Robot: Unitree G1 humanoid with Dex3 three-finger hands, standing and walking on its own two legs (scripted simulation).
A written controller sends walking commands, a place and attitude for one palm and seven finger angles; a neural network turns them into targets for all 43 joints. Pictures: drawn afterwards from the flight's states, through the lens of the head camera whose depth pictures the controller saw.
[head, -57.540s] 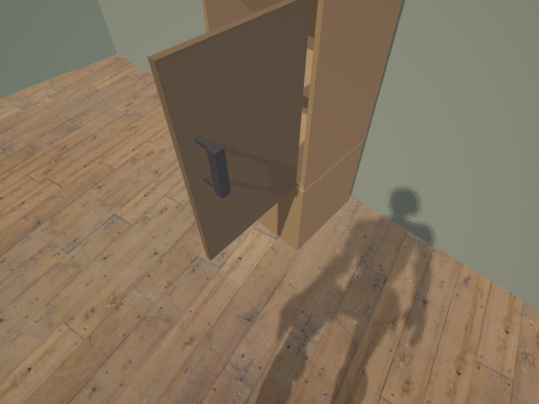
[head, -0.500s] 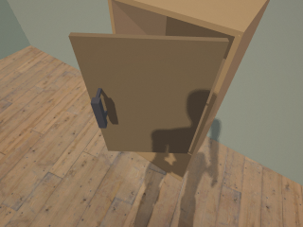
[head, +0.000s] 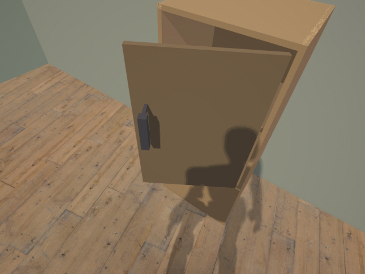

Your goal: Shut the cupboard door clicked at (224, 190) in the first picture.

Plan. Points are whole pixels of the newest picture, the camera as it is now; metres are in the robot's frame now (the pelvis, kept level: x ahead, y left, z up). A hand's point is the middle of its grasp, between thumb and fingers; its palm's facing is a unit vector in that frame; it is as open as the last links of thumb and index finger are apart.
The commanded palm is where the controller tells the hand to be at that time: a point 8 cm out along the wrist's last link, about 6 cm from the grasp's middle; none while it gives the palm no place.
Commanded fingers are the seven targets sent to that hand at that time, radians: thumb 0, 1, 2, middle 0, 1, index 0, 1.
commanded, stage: shuffle to correct the standing spot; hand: left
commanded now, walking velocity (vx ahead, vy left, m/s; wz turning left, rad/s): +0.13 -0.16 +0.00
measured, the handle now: (145, 127) +0.50 +0.14 +0.02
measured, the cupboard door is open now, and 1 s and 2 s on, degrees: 32 32 32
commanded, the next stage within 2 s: come to a stop and stand still in 0.34 s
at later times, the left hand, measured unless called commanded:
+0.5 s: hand out of the picture -0.02 +0.12 -0.19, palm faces +0.03 -0.99 -0.09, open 7.4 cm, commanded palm none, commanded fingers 0.00 0.90 0.90 -0.20 -0.30 -0.20 -0.30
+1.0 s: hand out of the picture +0.09 +0.17 -0.17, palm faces -0.01 -0.97 -0.25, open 7.4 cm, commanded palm none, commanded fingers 0.00 0.90 0.90 -0.20 -0.30 -0.20 -0.30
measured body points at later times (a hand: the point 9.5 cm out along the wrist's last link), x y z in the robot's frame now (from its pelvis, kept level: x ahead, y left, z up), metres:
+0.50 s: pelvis +0.04 -0.03 -0.01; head +0.05 +0.00 +0.44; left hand -0.02 +0.17 -0.18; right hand +0.05 -0.26 -0.15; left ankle +0.04 +0.09 -0.74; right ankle -0.02 -0.16 -0.73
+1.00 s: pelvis +0.04 -0.02 -0.01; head +0.05 -0.02 +0.44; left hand +0.10 +0.22 -0.15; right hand +0.09 -0.26 -0.15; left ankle +0.04 +0.09 -0.74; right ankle +0.01 -0.15 -0.74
